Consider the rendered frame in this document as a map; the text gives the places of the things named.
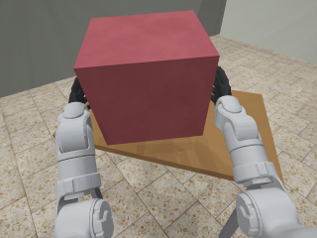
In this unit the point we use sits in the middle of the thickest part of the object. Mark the carton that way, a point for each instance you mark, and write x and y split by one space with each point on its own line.
147 77

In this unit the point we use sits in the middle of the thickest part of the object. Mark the left robot upper arm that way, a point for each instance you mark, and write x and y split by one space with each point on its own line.
91 218

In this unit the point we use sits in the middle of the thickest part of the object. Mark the robot right hand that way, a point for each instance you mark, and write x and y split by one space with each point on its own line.
221 85

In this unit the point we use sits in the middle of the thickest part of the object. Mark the robot right forearm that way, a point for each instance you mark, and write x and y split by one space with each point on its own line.
251 166

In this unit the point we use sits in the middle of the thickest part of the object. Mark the table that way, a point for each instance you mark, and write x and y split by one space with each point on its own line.
207 154

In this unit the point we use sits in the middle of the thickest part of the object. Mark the right robot upper arm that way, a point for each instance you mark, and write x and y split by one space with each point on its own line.
269 213

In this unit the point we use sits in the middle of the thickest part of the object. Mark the robot left forearm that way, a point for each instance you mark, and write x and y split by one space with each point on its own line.
75 156

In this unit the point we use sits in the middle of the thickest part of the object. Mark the robot left hand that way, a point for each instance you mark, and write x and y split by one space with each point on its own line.
77 94

